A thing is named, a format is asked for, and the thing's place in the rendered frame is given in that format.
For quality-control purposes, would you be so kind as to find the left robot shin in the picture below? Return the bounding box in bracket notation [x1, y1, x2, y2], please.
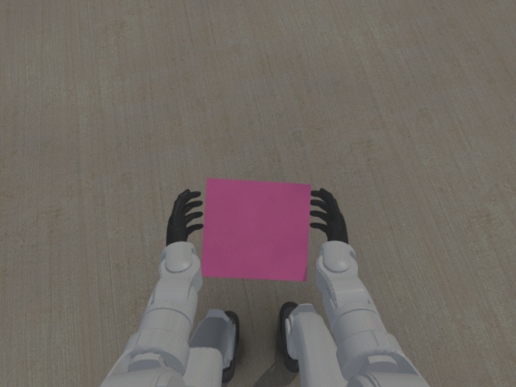
[198, 309, 231, 368]

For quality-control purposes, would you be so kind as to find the robot left forearm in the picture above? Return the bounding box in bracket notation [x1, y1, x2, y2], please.
[99, 241, 202, 387]

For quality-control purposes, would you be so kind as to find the robot right upper arm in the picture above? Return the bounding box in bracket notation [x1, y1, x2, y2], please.
[346, 371, 430, 387]

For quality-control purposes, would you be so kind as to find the right robot hand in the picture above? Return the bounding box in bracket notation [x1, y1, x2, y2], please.
[310, 188, 348, 244]

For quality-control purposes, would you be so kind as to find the robot left upper arm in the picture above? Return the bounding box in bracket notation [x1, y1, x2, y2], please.
[100, 366, 185, 387]

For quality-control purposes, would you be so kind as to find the robot right forearm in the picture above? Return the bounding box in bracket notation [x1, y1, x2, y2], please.
[315, 241, 425, 381]

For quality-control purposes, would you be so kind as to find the robot left thigh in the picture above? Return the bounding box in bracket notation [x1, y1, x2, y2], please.
[183, 317, 235, 387]

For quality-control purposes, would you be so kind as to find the carton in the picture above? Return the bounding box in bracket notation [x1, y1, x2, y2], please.
[201, 178, 311, 281]

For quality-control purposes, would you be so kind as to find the left robot hand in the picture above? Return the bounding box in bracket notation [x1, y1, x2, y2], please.
[166, 189, 203, 247]

